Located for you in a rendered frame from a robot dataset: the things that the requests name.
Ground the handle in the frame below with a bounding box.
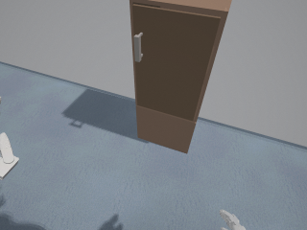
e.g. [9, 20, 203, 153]
[133, 32, 144, 62]

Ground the cupboard door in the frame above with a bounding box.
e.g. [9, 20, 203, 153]
[132, 4, 221, 121]

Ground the robot left hand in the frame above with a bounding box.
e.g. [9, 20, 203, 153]
[0, 96, 19, 180]

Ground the robot right hand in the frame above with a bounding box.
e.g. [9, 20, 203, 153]
[219, 209, 246, 230]

